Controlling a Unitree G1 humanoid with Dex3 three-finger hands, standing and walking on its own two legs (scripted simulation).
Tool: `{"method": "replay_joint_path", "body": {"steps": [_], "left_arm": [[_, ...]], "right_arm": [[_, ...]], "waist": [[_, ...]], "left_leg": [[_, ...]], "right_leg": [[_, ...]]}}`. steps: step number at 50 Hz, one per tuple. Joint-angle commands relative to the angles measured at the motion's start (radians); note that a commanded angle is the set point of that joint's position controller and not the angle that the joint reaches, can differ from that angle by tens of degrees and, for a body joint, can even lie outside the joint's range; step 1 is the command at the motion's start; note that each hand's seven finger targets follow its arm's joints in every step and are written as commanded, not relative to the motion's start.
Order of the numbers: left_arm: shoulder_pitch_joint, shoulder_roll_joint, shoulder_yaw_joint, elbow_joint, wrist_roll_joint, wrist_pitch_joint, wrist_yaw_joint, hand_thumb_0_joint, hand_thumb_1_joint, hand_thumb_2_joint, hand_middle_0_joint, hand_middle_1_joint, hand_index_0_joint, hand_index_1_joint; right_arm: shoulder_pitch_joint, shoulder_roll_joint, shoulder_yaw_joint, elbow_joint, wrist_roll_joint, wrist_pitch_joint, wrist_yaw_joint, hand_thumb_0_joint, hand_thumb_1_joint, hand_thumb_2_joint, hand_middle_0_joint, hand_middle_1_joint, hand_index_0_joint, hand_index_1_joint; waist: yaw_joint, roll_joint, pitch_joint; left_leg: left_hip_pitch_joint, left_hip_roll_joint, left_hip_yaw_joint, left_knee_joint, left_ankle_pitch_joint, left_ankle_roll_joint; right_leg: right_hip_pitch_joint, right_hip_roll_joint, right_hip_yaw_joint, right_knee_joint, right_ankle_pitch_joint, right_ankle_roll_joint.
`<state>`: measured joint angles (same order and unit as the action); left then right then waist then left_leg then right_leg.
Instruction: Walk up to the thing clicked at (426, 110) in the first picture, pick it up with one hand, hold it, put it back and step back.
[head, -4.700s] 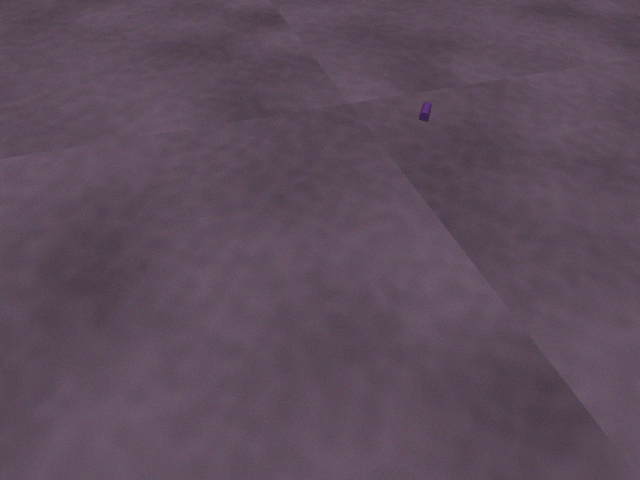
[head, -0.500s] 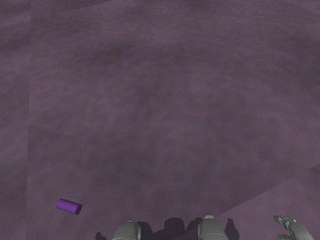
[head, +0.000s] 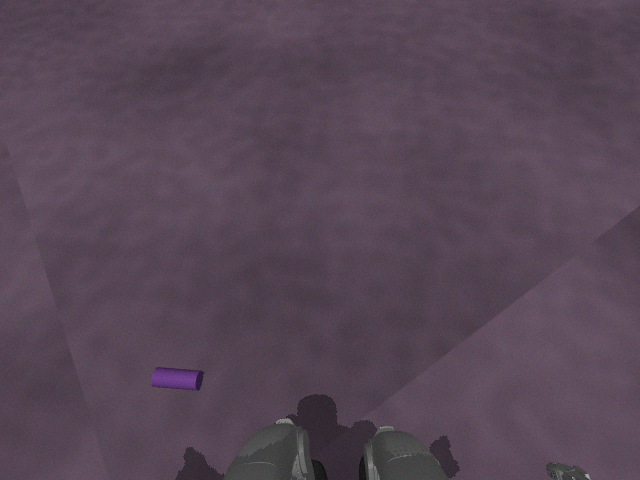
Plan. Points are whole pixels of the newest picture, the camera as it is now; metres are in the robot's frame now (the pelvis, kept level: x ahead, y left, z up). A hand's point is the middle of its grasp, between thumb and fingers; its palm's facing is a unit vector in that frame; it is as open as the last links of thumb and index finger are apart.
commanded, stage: walk up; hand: left
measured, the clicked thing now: (177, 378) +0.43 +0.43 -0.70
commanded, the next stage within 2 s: none
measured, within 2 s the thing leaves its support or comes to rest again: neither
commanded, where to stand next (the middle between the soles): +0.01 +0.21 m, yaw -9 degrees
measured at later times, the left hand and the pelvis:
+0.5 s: hand out of the picture -0.02 +0.56 -0.13, palm faces -0.05 -0.83 -0.56, open 7.4 cm; pelvis -0.12 +0.24 +0.00, yaw -3 degrees
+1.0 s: hand out of the picture +0.03 +0.49 -0.11, palm faces -0.28 -0.87 -0.40, open 7.4 cm; pelvis -0.11 +0.24 +0.04, yaw -13 degrees
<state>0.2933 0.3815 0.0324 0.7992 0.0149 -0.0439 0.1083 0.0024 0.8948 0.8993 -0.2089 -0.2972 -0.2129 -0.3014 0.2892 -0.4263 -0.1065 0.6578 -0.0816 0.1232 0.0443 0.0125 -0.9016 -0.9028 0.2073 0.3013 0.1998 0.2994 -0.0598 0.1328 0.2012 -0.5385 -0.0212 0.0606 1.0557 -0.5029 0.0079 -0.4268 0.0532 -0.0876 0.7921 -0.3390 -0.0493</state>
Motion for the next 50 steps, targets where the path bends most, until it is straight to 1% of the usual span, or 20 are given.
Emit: {"method": "replay_joint_path", "body": {"steps": [1,3,7,12,14,15,16,17,18,19,21,23,24,27,30,34,38,40,42,50], "left_arm": [[0.009,0.351,0.124,-0.090,-0.007,-0.027,0.052,0.000,0.900,0.900,-0.200,-0.300,-0.200,-0.300],[0.022,0.341,0.118,-0.080,0.001,-0.033,0.041,0.000,0.900,0.900,-0.200,-0.300,-0.200,-0.300],[-0.001,0.382,0.138,-0.070,0.021,-0.024,0.022,0.000,0.900,0.900,-0.200,-0.300,-0.200,-0.300],[0.004,0.434,0.163,-0.050,0.036,-0.014,0.016,0.000,0.900,0.900,-0.200,-0.300,-0.200,-0.300],[-0.054,0.396,0.153,-0.045,0.027,-0.003,0.019,0.000,0.900,0.900,-0.200,-0.300,-0.200,-0.300],[-0.032,0.305,0.130,-0.032,0.015,0.006,0.024,0.000,0.900,0.900,-0.200,-0.300,-0.200,-0.300],[-0.047,0.215,0.106,-0.059,-0.002,0.005,0.040,0.000,0.900,0.900,-0.200,-0.300,-0.200,-0.300],[-0.161,0.283,0.110,-0.072,0.021,-0.010,0.062,0.000,0.900,0.900,-0.200,-0.300,-0.200,-0.300],[-0.153,0.327,0.119,-0.046,0.014,-0.016,0.056,0.000,0.900,0.900,-0.200,-0.300,-0.200,-0.300],[-0.117,0.336,0.124,-0.003,-0.019,-0.015,0.044,0.000,0.900,0.900,-0.200,-0.300,-0.200,-0.300],[0.013,0.300,0.124,0.065,-0.034,0.003,0.025,0.000,0.900,0.900,-0.200,-0.300,-0.200,-0.300],[0.015,0.264,0.111,0.075,-0.021,0.005,-0.006,0.000,0.900,0.900,-0.200,-0.300,-0.200,-0.300],[0.007,0.252,0.106,0.070,-0.011,0.000,-0.021,0.000,0.900,0.900,-0.200,-0.300,-0.200,-0.300],[-0.023,0.268,0.101,0.062,0.017,0.005,-0.057,0.000,0.900,0.900,-0.200,-0.300,-0.200,-0.300],[-0.066,0.281,0.105,0.040,0.029,0.014,-0.081,0.000,0.900,0.900,-0.200,-0.300,-0.200,-0.300],[-0.046,0.268,0.097,0.051,0.013,0.009,-0.095,0.000,0.900,0.900,-0.200,-0.300,-0.200,-0.300],[-0.017,0.235,0.076,0.087,-0.007,0.009,-0.105,0.000,0.900,0.900,-0.200,-0.300,-0.200,-0.300],[0.006,0.226,0.073,0.097,-0.016,0.011,-0.104,0.000,0.900,0.900,-0.200,-0.300,-0.200,-0.300],[0.005,0.225,0.069,0.101,-0.017,0.010,-0.100,0.000,0.900,0.900,-0.200,-0.300,-0.200,-0.300],[-0.040,0.212,0.071,0.114,0.008,0.002,-0.098,0.000,0.900,0.900,-0.200,-0.300,-0.200,-0.300]], "right_arm": [[-0.011,-0.256,-0.091,-0.105,0.004,-0.024,-0.014,0.000,-0.900,-0.900,0.200,0.300,0.200,0.300],[-0.017,-0.231,-0.089,-0.091,0.012,-0.024,0.002,0.000,-0.900,-0.900,0.200,0.300,0.200,0.300],[0.005,-0.203,-0.080,-0.078,0.013,-0.011,0.025,0.000,-0.900,-0.900,0.200,0.300,0.200,0.300],[-0.005,-0.202,-0.082,-0.062,0.022,-0.014,0.032,0.000,-0.900,-0.900,0.200,0.300,0.200,0.300],[0.177,-0.217,-0.102,0.014,0.013,-0.024,0.025,0.000,-0.900,-0.900,0.200,0.300,0.200,0.300],[0.223,-0.248,-0.111,0.031,-0.003,-0.033,0.019,0.000,-0.900,-0.900,0.200,0.300,0.200,0.300],[0.144,-0.356,-0.120,-0.010,-0.006,-0.037,0.013,0.000,-0.900,-0.900,0.200,0.300,0.200,0.300],[0.000,-0.445,-0.120,-0.024,0.028,-0.038,0.002,0.000,-0.900,-0.900,0.200,0.300,0.200,0.300],[-0.120,-0.397,-0.103,-0.055,0.028,-0.042,-0.002,0.000,-0.900,-0.900,0.200,0.300,0.200,0.300],[-0.179,-0.294,-0.082,-0.085,0.014,-0.042,-0.005,0.000,-0.900,-0.900,0.200,0.300,0.200,0.300],[-0.172,-0.222,-0.058,-0.045,0.012,-0.056,-0.024,0.000,-0.900,-0.900,0.200,0.300,0.200,0.300],[-0.093,-0.265,-0.064,0.008,0.034,-0.087,-0.028,0.000,-0.900,-0.900,0.200,0.300,0.200,0.300],[-0.068,-0.268,-0.061,0.025,0.038,-0.099,-0.031,0.000,-0.900,-0.900,0.200,0.300,0.200,0.300],[-0.002,-0.246,-0.047,0.063,0.050,-0.138,-0.052,0.000,-0.900,-0.900,0.200,0.300,0.200,0.300],[0.079,-0.260,-0.044,0.108,0.060,-0.172,-0.065,0.000,-0.900,-0.900,0.200,0.300,0.200,0.300],[0.107,-0.270,-0.049,0.145,0.064,-0.200,-0.070,0.000,-0.900,-0.900,0.200,0.300,0.200,0.300],[0.073,-0.229,-0.038,0.159,0.062,-0.207,-0.064,0.000,-0.900,-0.900,0.200,0.300,0.200,0.300],[0.055,-0.210,-0.032,0.161,0.060,-0.200,-0.059,0.000,-0.900,-0.900,0.200,0.300,0.200,0.300],[0.036,-0.197,-0.029,0.157,0.054,-0.191,-0.053,0.000,-0.900,-0.900,0.200,0.300,0.200,0.300],[-0.053,-0.211,-0.016,0.142,0.056,-0.148,-0.024,0.000,-0.900,-0.900,0.200,0.300,0.200,0.300]], "waist": [[0.033,-0.079,-0.186],[0.032,-0.144,-0.163],[0.034,-0.258,-0.161],[0.064,-0.377,-0.195],[-0.040,-0.260,-0.252],[-0.072,-0.024,-0.204],[-0.053,0.251,-0.160],[-0.060,0.323,-0.095],[-0.020,0.232,-0.045],[-0.002,0.065,0.009],[0.057,-0.002,-0.041],[0.033,0.082,-0.104],[0.027,0.087,-0.138],[0.012,-0.046,-0.165],[-0.009,-0.120,-0.189],[-0.009,-0.065,-0.164],[0.000,0.042,-0.116],[0.012,0.072,-0.113],[0.013,0.078,-0.112],[0.044,0.015,-0.107]], "left_leg": [[-0.156,0.112,-0.280,0.403,-0.006,-0.049],[-0.085,0.057,-0.228,0.378,0.068,-0.022],[-0.034,0.081,-0.156,0.272,0.099,-0.017],[0.114,0.096,-0.046,-0.130,-0.097,-0.006],[0.339,0.059,-0.012,-0.377,0.007,0.004],[0.340,0.070,-0.108,-0.510,-0.038,0.024],[0.258,0.316,-0.518,-0.603,0.132,0.118],[0.028,0.414,-0.744,-0.750,0.002,0.262],[-0.112,0.454,-0.736,-0.754,-0.075,0.320],[-0.135,0.330,-0.510,-0.672,-0.018,0.244],[0.056,0.209,-0.343,-0.580,0.048,0.113],[0.236,0.219,-0.420,-0.603,-0.063,0.092],[0.321,0.247,-0.451,-0.603,-0.103,0.115],[0.387,0.340,-0.543,-0.668,-0.233,0.124],[0.514,0.404,-0.610,-0.708,-0.167,0.129],[0.579,0.394,-0.528,-0.748,0.056,0.076],[0.499,0.285,-0.293,-0.801,0.223,-0.003],[0.468,0.244,-0.195,-0.813,0.225,-0.005],[0.441,0.232,-0.151,-0.818,0.168,0.040],[0.183,0.297,-0.082,-0.722,-0.007,0.165]], "right_leg": [[0.088,-0.512,0.613,-0.364,0.101,-0.302],[-0.003,-0.380,0.449,-0.333,0.047,-0.210],[-0.048,-0.276,0.316,-0.287,-0.131,-0.149],[-0.054,-0.267,0.298,-0.241,-0.113,-0.123],[-0.162,-0.215,0.212,-0.043,-0.050,-0.049],[-0.271,-0.073,0.143,0.222,-0.090,-0.020],[-0.481,0.079,0.053,0.462,-0.314,0.029],[-0.391,0.010,0.128,0.560,-0.329,0.007],[-0.288,-0.026,0.135,0.598,-0.253,0.005],[-0.266,-0.043,0.164,0.579,-0.170,0.009],[-0.300,-0.003,0.184,0.556,-0.109,0.002],[-0.303,-0.031,0.159,0.450,-0.088,0.014],[-0.306,-0.042,0.167,0.389,-0.088,0.024],[-0.293,-0.052,0.238,0.310,-0.093,0.034],[-0.307,-0.052,0.287,0.257,-0.145,0.038],[-0.330,-0.037,0.282,0.260,-0.106,0.035],[-0.250,-0.043,0.229,0.246,0.034,0.037],[-0.195,-0.042,0.207,0.216,0.069,0.040],[-0.163,-0.052,0.178,0.167,0.067,0.050],[0.149,-0.090,0.046,-0.117,0.054,0.038]]}}
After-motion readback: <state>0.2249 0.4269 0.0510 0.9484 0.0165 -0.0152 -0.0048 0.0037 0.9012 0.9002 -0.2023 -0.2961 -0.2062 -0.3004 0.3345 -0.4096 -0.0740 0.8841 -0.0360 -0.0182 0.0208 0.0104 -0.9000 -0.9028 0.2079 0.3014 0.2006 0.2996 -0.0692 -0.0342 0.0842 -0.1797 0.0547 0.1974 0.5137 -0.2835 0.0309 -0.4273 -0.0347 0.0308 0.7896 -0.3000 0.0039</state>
